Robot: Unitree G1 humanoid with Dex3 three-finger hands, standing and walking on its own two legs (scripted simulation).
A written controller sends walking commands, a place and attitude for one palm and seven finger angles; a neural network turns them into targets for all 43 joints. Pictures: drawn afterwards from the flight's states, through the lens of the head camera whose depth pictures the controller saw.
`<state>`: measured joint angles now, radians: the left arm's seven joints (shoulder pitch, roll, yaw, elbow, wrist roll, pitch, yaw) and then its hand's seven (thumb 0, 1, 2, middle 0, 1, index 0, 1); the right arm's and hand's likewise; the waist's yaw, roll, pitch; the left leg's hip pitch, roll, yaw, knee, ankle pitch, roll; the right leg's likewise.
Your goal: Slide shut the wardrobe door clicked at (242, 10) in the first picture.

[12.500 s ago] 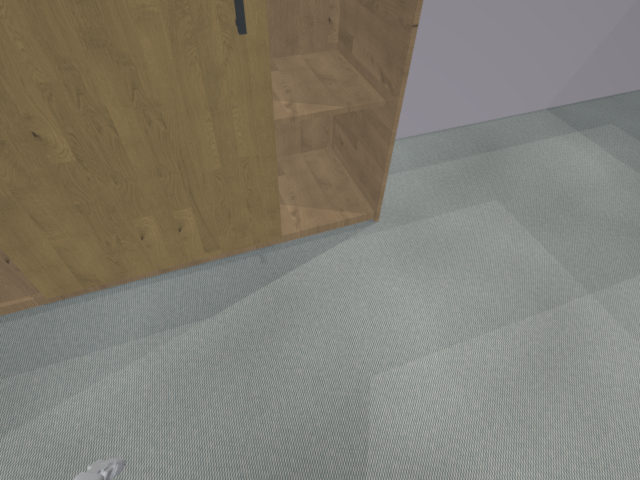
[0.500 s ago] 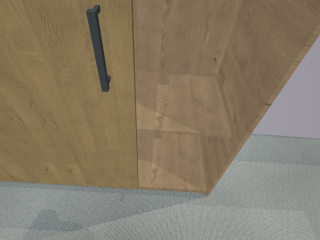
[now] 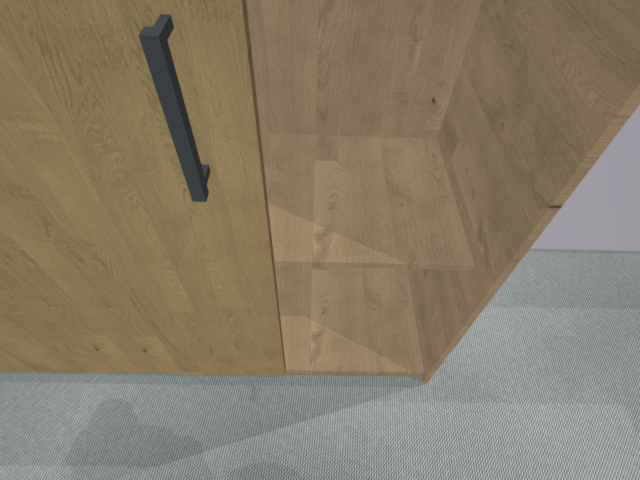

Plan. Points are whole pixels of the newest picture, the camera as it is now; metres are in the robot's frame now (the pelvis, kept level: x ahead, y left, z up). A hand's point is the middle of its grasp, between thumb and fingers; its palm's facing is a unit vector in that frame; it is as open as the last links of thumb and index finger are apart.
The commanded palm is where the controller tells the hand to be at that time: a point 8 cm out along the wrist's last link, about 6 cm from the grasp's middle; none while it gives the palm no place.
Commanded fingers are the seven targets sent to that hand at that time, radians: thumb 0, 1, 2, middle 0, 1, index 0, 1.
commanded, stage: come to a stop and stand still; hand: left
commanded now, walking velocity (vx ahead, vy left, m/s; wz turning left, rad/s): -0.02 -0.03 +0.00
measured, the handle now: (184, 120) +0.45 +0.19 +0.21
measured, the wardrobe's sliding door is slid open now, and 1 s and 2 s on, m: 0.43 0.43 0.43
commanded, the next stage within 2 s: look again from close up in 1.10 s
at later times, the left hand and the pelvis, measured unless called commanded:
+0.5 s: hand out of the picture -0.03 +0.15 -0.16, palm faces +0.01 -0.97 -0.23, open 7.3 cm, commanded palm none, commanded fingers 0.00 0.90 0.90 -0.20 -0.30 -0.20 -0.30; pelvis -0.04 -0.02 +0.00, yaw -1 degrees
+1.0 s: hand out of the picture -0.03 +0.12 -0.17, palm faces +0.03 -0.98 -0.21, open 7.3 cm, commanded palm none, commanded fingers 0.00 0.90 0.90 -0.20 -0.30 -0.20 -0.30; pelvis -0.03 -0.05 +0.00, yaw +0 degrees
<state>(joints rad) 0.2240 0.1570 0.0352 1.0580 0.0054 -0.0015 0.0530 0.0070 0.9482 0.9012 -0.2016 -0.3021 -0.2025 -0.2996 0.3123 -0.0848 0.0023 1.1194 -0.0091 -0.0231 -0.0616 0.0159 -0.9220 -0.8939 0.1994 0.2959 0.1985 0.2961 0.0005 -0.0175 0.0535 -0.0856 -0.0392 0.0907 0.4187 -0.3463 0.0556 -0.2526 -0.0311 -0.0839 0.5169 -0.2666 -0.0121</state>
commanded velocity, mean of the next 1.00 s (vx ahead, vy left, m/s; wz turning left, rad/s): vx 0.00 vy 0.00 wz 0.00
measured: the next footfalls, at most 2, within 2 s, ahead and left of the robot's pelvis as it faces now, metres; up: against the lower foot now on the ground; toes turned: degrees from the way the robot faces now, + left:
none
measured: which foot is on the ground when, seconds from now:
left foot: down 0.00-1.00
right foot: down 0.00-1.00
